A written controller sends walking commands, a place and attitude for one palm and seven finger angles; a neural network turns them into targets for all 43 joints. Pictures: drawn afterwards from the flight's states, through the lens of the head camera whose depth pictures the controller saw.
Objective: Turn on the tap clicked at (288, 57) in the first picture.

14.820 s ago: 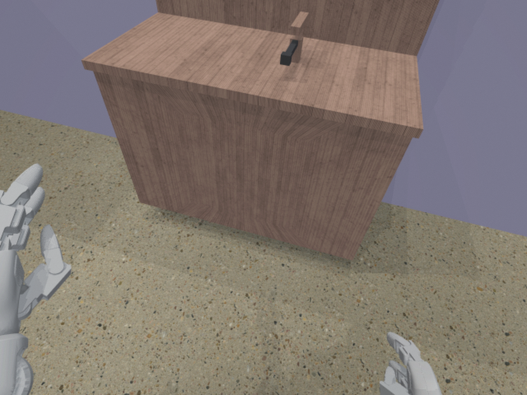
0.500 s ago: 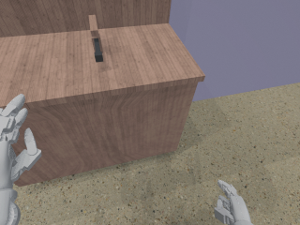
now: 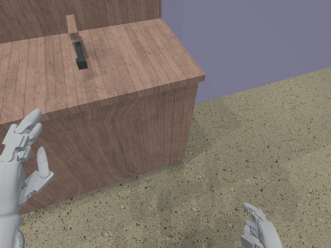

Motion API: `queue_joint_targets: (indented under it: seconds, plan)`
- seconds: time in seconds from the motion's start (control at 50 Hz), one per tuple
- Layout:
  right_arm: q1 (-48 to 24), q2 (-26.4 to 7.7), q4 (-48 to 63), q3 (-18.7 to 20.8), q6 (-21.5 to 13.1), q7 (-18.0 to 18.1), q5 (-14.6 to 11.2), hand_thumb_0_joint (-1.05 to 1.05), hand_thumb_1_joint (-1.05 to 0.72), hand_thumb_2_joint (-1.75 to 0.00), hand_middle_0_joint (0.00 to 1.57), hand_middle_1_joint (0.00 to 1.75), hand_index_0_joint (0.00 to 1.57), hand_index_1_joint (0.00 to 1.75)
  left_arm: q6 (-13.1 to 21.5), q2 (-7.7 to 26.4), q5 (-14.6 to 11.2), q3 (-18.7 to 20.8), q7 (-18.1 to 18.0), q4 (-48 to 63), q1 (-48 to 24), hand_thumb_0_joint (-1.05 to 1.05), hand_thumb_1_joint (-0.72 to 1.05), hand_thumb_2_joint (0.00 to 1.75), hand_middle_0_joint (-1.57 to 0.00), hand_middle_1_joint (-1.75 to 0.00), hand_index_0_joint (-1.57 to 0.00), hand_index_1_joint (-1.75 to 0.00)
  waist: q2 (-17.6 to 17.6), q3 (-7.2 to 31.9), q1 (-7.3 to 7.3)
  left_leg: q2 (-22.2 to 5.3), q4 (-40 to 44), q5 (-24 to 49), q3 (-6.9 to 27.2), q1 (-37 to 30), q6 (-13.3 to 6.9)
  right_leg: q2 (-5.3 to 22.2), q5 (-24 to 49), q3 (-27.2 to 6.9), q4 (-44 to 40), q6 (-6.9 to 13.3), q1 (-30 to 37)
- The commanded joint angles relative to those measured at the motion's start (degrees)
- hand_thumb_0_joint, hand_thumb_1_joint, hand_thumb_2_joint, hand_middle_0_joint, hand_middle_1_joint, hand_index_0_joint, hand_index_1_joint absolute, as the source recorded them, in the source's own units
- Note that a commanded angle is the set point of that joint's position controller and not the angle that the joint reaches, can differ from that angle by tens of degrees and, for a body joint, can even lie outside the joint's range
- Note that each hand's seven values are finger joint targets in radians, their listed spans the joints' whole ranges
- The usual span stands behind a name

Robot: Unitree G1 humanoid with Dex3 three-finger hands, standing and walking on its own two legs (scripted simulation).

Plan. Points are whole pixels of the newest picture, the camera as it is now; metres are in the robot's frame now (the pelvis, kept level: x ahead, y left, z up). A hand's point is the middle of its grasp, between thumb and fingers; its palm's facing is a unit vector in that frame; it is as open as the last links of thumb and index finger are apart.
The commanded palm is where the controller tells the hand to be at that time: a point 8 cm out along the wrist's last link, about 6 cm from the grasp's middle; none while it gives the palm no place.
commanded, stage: shuffle to correct the standing spot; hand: left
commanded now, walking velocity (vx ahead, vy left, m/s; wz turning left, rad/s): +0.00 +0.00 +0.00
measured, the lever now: (81, 63) +0.64 +0.29 +0.07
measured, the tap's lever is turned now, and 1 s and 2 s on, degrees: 0 0 0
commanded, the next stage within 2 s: come to a stop and stand still in 1.52 s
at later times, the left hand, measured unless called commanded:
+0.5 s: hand (43, 164) +0.24 +0.23 +0.15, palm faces +0.45 -0.84 -0.31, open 7.4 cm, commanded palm +0.17 +0.26 +0.18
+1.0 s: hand (81, 103) +0.37 +0.19 +0.17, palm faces +0.34 -0.82 -0.45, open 7.4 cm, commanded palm +0.30 +0.24 +0.18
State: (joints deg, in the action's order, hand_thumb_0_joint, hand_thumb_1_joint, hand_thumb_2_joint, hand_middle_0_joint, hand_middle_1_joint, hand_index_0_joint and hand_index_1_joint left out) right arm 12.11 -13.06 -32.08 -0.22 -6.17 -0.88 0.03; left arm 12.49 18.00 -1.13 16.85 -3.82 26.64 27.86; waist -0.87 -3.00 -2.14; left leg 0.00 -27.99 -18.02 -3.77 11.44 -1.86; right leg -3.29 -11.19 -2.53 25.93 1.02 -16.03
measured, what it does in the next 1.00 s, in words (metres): walks ahead: left foot, then right foot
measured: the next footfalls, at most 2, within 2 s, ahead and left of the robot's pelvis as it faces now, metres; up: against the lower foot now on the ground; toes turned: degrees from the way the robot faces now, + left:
left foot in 0.64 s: +0.10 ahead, +0.10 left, +0.00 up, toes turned +3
right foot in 0.92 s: +0.25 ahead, -0.13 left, +0.00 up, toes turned -8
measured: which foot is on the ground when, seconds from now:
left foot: down 0.00-0.42, up 0.44-0.62, down 0.64-0.94, up 0.96-1.00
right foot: down 0.00-0.64, up 0.66-0.90, down 0.92-1.00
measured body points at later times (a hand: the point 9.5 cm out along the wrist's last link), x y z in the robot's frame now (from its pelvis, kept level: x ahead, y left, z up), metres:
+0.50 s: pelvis +0.02 -0.02 -0.02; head +0.02 -0.02 +0.43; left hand +0.21 +0.27 +0.16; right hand +0.19 -0.23 -0.10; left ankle -0.04 +0.08 -0.70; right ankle +0.02 -0.11 -0.74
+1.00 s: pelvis +0.14 -0.04 -0.02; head +0.16 -0.04 +0.43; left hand +0.34 +0.23 +0.19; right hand +0.30 -0.26 -0.11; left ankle +0.08 +0.08 -0.69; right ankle +0.21 -0.12 -0.74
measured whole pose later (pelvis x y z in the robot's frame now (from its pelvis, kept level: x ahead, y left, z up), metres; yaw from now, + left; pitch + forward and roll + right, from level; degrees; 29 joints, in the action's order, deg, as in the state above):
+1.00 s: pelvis +0.14 -0.04 -0.02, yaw -1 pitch -3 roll -1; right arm 11.0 -11.2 -33.5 -1.4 -5.4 0.9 -0.4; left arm 9.5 22.5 -1.6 21.2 -6.4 31.2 23.7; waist -2.5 -6.1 -0.7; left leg -4.0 -60.0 -27.7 -1.7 18.9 -1.0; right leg -0.6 -12.2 9.3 35.9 4.5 -20.5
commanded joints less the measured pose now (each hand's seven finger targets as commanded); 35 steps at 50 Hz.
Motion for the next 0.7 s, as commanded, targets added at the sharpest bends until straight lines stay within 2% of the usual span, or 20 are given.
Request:
queue_joint_targets:
  seconds: [0.0, 0.02, 0.06, 0.12, 0.18, 0.26, 0.32, 0.34, 0.36, 0.4, 0.42, 0.48, 0.5, 0.56, 0.58, 0.6, 0.62, 0.64, 0.66, 0.68]
  plan:
    - [-6.96, -5.29, 10.43, 1.7, -2.06, 3.22, 0.21, 0.0, -0.9, -0.9, 0.2, 0.3, 0.2, 0.3, 4.17, 16.4, -1.97, 17.5, -4.35, 16.02, -5.05, 0.0, 0.9, 0.9, -0.2, -0.3, -0.2, -0.3, -5.65, 13.35, 2.56, -3.7, 4.49, 15.92, 2.88, 0.43, 1.53, 5.8, 16.84, -2.19, 0.11, 1.06, 11.08]
    - [-6.95, -5.38, 10.35, 1.56, -2.18, 3.5, 0.34, 0.0, -0.9, -0.9, 0.2, 0.3, 0.2, 0.3, 4.1, 16.9, -2.02, 17.56, -4.63, 16.84, -5.33, 0.0, 0.9, 0.9, -0.2, -0.3, -0.2, -0.3, -8.9, 13.51, 2.68, -3.67, 4.23, 16.74, 2.5, 0.02, 1.43, 5.84, 16.88, -1.83, 0.21, 1.04, 11.16]
    - [-7.22, -5.41, 10.33, 1.33, -2.76, 3.69, 0.6, 0.0, -0.9, -0.9, 0.2, 0.3, 0.2, 0.3, 4.19, 16.28, -1.98, 16.2, -4.6, 19.2, -7.69, 0.0, 0.9, 0.9, -0.2, -0.3, -0.2, -0.3, -9.45, 13.85, 2.6, -3.4, 3.46, 17.7, 2.66, -0.56, 1.63, 5.74, 17.44, -1.53, -0.08, 1.02, 11.12]
    - [-5.77, -6.31, 8.8, 2.12, -3.54, 3.8, 0.96, 0.0, -0.9, -0.9, 0.2, 0.3, 0.2, 0.3, 3.89, 12.3, -2.15, 12.05, -4.43, 14.54, -5.9, 0.0, 0.9, 0.9, -0.2, -0.3, -0.2, -0.3, -3.26, 12.27, 1.96, -3.66, 3.3, 3.68, 2.51, -0.44, 0.18, 5.51, 3.94, -2.01, -0.71, 1.57, 7.47]
    - [-4.47, -6.66, 7.87, 2.59, -3.02, 3.99, 0.34, 0.0, -0.9, -0.9, 0.2, 0.3, 0.2, 0.3, 2.67, 8.36, -1.88, 8.22, -4.02, 8.41, -5.26, 0.0, 0.9, 0.9, -0.2, -0.3, -0.2, -0.3, -3.41, 7.01, 1.32, -5.9, 6.65, -11.94, 7.12, 0.44, -1.93, 3.4, -10.71, -1.99, 0.57, 1.57, -1.14]
    - [-5.33, -6.39, 8.48, 1.71, -2.1, 4.44, -1.01, 0.0, -0.9, -0.9, 0.2, 0.3, 0.2, 0.3, 1.1, 8.79, -0.93, 7.04, -4.07, 4.24, -11.64, 0.0, 0.9, 0.9, -0.2, -0.3, -0.2, -0.3, -6.64, -1.41, 0.86, -10.97, 12.4, -25.99, 14.17, 6.36, -4.7, 0.51, -11.39, 4.5, 9.33, -0.12, -7.57]
    - [-5.03, -5.78, 8.6, 1.42, -1.82, 4.65, -0.93, 0.0, -0.9, -0.9, 0.2, 0.3, 0.2, 0.3, 0.47, 9.34, -0.5, 7.1, -4.35, 2.53, -15.11, 0.0, 0.9, 0.9, -0.2, -0.3, -0.2, -0.3, -1.28, -1.3, 1.24, -10.51, 7.21, -20.68, 11.91, 9.57, -4.68, 1.47, -9.62, 5.08, 5.91, 0.4, -2.28]
    - [-5.64, -5.67, 8.75, 1.39, -1.85, 4.67, -0.78, 0.0, -0.9, -0.9, 0.2, 0.3, 0.2, 0.3, 0.3, 10.3, -0.41, 7.48, -4.45, 3.45, -16.41, 0.0, 0.9, 0.9, -0.2, -0.3, -0.2, -0.3, 0.53, -0.54, 1.74, -8.88, 3.16, -18.54, 9.34, 11.66, -4.04, 2.62, -10.69, 2.33, 3.47, 1.43, 0.93]
    - [-5.97, -5.56, 9.04, 1.43, -1.97, 4.68, -0.68, 0.0, -0.9, -0.9, 0.2, 0.3, 0.2, 0.3, 0.34, 11.97, -0.39, 8.31, -4.49, 5.92, -18.75, 0.0, 0.9, 0.9, -0.2, -0.3, -0.2, -0.3, 3.56, 0.31, 1.9, -5.76, -2.47, -16.3, 6.47, 13.61, -2.96, 5.12, -13.78, -4.21, 0.91, 3.56, 2.69]
    - [-7.05, -4.63, 8.94, 1.73, -2.4, 4.36, -0.96, 0.0, -0.9, -0.9, 0.2, 0.3, 0.2, 0.3, 0.68, 12.83, -0.47, 8.56, -4.73, 8.4, -17.61, 0.0, 0.9, 0.9, -0.2, -0.3, -0.2, -0.3, 12.53, 1.99, 2.82, 0.11, -23.21, -10.72, -0.4, 20.36, -0.66, 15.95, -21.43, -25.86, -9.7, 10.74, 8.11]
    - [-7.82, -4.5, 9.22, 1.84, -2.66, 3.91, -1.0, 0.0, -0.9, -0.9, 0.2, 0.3, 0.2, 0.3, 1.17, 13.49, -0.15, 8.79, -5.03, 11.49, -17.84, 0.0, 0.9, 0.9, -0.2, -0.3, -0.2, -0.3, 12.41, 2.6, 3.73, 0.2, -31.63, -11.55, 0.78, 26.12, 0.36, 19.97, -17.14, -31.39, -11.95, 14.33, 13.75]
    - [-7.53, -4.55, 8.03, 1.4, -2.55, 2.75, -0.86, 0.0, -0.9, -0.9, 0.2, 0.3, 0.2, 0.3, 2.7, 13.97, 0.2, 10.06, -5.82, 17.81, -13.89, 0.0, 0.9, 0.9, -0.2, -0.3, -0.2, -0.3, -1.82, 6.52, 3.72, -3.99, -31.1, -12.86, 6.65, 26.25, 0.08, 21.64, 7.31, -25.86, -4.52, 16.13, 17.6]
    - [-7.23, -3.91, 7.91, 1.2, -2.13, 2.44, -0.68, 0.0, -0.9, -0.9, 0.2, 0.3, 0.2, 0.3, 3.27, 13.87, 0.08, 10.69, -6.25, 18.96, -11.61, 0.0, 0.9, 0.9, -0.2, -0.3, -0.2, -0.3, -2.19, 8.33, 3.57, -4.69, -26.45, -12.48, 6.67, 22.46, -0.26, 20.79, 11.43, -21.41, -3.13, 15.04, 16.19]
    - [-5.82, -3.14, 6.86, 0.97, -1.79, 2.51, -0.13, 0.0, -0.9, -0.9, 0.2, 0.3, 0.2, 0.3, 3.08, 12.14, -1.13, 11.23, -6.49, 17.44, -7.53, 0.0, 0.9, 0.9, -0.2, -0.3, -0.2, -0.3, -1.72, 12.42, 1.29, -1.49, -7.47, 0.88, -0.09, 1.32, 0.53, 12.75, 9.09, -6.87, 3.34, 9.03, 6.58]
    - [-5.3, -3.44, 7.02, 1.15, -1.73, 2.8, -0.23, 0.0, -0.9, -0.9, 0.2, 0.3, 0.2, 0.3, 2.83, 11.74, -1.64, 11.23, -6.17, 16.48, -6.71, 0.0, 0.9, 0.9, -0.2, -0.3, -0.2, -0.3, -3.73, 12.77, 0.94, 0.43, -2.94, 5.59, -1.41, -5.83, 0.56, 7.61, 5.76, -1.6, 9.57, 6.31, 2.43]
    - [-4.77, -5.54, 7.52, 2.32, -1.71, 2.99, -0.23, 0.0, -0.9, -0.9, 0.2, 0.3, 0.2, 0.3, 2.67, 11.33, -2.12, 11.18, -5.85, 16.45, -6.88, 0.0, 0.9, 0.9, -0.2, -0.3, -0.2, -0.3, -10.18, 11.92, 0.03, -6.54, 2.7, 6.17, 11.38, -14.46, -2.98, 3.49, 0.75, 1.74, 21.31, 2.94, -8.86]
    - [-5.45, -6.26, 8.56, 2.71, -1.5, 2.8, -0.27, 0.0, -0.9, -0.9, 0.2, 0.3, 0.2, 0.3, 2.66, 10.97, -2.31, 10.66, -5.64, 16.78, -8.18, 0.0, 0.9, 0.9, -0.2, -0.3, -0.2, -0.3, -20.84, 9.78, 0.04, -18.52, 9.78, 9.88, 30.33, -19.87, -8.93, -0.73, -19.09, 4.56, 34.46, -0.88, -22.58]
    - [-6.4, -4.7, 9.46, 2.36, -2.01, 2.61, -0.35, 0.0, -0.9, -0.9, 0.2, 0.3, 0.2, 0.3, 2.79, 12.83, -2.04, 12.23, -5.38, 15.09, -9.0, 0.0, 0.9, 0.9, -0.2, -0.3, -0.2, -0.3, -12.85, 7.46, 0.46, -21.72, 12.39, 6.51, 34.65, -15.71, -13.24, 0.23, -18.62, -0.17, 42.11, -0.25, -24.46]
    - [-5.98, -3.95, 8.82, 2.08, -2.43, 2.66, -0.83, 0.0, -0.9, -0.9, 0.2, 0.3, 0.2, 0.3, 2.27, 11.71, -2.57, 11.79, -4.8, 10.02, -7.87, 0.0, 0.9, 0.9, -0.2, -0.3, -0.2, -0.3, -5.34, 5.13, 0.6, -21.88, 12.22, 8.27, 34.63, -14.94, -14.44, 1.34, -16.75, -0.72, 44.6, -0.59, -27.67]
    - [-5.54, -4.62, 8.06, 2.06, -2.58, 2.84, -0.1, 0.0, -0.9, -0.9, 0.2, 0.3, 0.2, 0.3, 1.41, 13.57, -2.09, 12.02, -4.49, 11.77, -10.3, 0.0, 0.9, 0.9, -0.2, -0.3, -0.2, -0.3, -3.66, 4.75, -0.18, -22.37, 11.3, 13.49, 33.24, -15.19, -14.54, 4.1, -16.19, -1.1, 46.59, -1.01, -29.91]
